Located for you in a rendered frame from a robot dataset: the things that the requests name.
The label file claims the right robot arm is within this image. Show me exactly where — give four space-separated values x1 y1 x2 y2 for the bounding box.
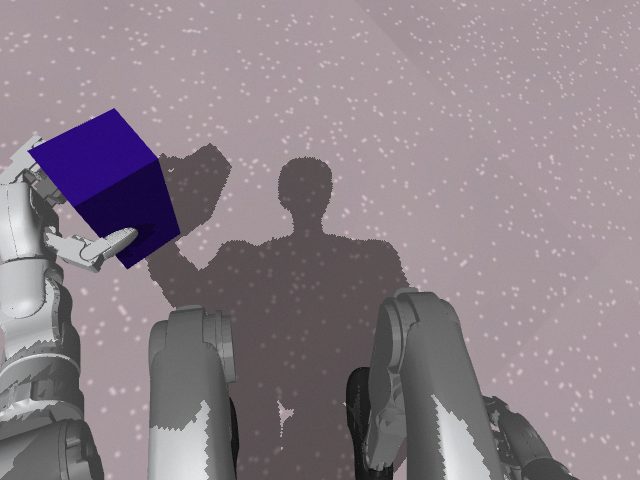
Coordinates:
521 458 579 480

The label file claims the right robot hand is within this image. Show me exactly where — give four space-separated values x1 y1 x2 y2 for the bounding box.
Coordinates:
483 396 553 480

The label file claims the carton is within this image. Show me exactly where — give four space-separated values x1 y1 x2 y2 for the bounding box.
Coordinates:
28 108 181 269

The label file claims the left robot arm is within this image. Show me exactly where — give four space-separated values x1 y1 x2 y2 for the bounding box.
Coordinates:
0 257 104 480

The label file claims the right robot foot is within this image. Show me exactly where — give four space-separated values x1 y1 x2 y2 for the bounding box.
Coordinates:
346 367 393 480

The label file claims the left robot hand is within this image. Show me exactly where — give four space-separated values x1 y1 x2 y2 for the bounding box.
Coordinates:
0 135 138 273

